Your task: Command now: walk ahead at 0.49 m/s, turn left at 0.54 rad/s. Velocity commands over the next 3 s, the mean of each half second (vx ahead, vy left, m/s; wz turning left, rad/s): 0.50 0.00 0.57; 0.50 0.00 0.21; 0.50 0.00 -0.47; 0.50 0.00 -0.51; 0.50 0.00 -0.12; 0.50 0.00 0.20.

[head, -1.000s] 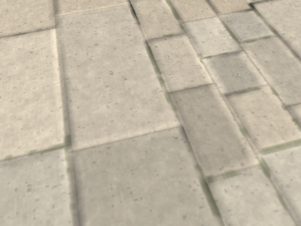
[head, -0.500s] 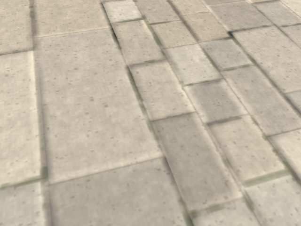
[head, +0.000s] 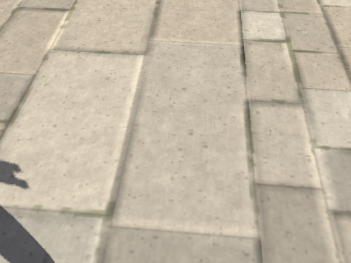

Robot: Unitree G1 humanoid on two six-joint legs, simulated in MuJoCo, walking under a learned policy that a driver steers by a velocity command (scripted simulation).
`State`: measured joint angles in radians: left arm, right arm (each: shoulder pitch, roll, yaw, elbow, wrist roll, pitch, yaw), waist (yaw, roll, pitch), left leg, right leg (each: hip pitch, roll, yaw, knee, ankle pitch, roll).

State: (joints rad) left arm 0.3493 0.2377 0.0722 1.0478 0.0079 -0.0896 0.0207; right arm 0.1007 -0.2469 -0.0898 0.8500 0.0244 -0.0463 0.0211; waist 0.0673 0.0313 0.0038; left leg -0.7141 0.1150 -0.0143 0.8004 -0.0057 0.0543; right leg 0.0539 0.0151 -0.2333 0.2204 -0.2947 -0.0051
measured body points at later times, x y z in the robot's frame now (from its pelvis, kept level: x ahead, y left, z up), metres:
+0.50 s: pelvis +0.28 +0.06 +0.01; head +0.30 +0.09 +0.46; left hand +0.42 +0.37 -0.09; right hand +0.41 -0.20 -0.10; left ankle +0.22 +0.12 -0.74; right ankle +0.52 -0.08 -0.68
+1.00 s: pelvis +0.55 +0.11 +0.01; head +0.59 +0.12 +0.46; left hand +0.43 +0.36 -0.12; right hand +0.86 -0.01 -0.07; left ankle +0.62 +0.31 -0.70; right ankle +0.55 -0.01 -0.74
